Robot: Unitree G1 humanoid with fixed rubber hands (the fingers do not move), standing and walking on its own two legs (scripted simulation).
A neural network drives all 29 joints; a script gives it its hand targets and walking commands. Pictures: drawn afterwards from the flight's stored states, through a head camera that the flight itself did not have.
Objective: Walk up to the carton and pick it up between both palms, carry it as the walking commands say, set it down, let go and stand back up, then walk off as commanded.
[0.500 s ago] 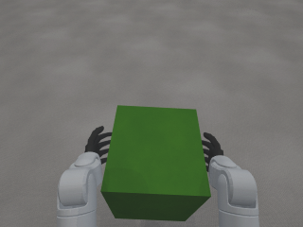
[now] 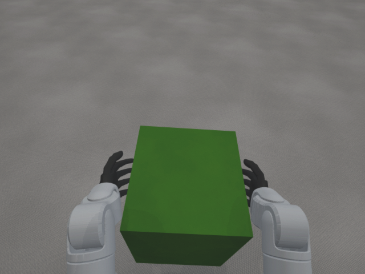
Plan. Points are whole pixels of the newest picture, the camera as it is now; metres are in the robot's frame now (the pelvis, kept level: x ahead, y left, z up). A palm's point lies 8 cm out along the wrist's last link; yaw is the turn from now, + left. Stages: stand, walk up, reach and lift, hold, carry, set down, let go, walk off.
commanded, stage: carry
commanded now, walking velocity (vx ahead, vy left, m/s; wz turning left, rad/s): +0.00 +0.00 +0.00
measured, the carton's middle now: (183, 200) +0.30 +0.01 +0.02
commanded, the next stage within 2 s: none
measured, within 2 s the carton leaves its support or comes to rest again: neither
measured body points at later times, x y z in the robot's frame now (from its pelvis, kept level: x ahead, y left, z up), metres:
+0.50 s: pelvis +0.04 -0.01 -0.01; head +0.04 -0.01 +0.44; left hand +0.33 +0.14 +0.08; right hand +0.32 -0.16 +0.06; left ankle +0.03 +0.08 -0.74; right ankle -0.05 -0.11 -0.74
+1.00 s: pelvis +0.10 +0.03 -0.01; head +0.10 +0.03 +0.44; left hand +0.37 +0.22 +0.08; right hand +0.40 -0.07 +0.06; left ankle +0.08 +0.10 -0.74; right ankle -0.01 -0.10 -0.67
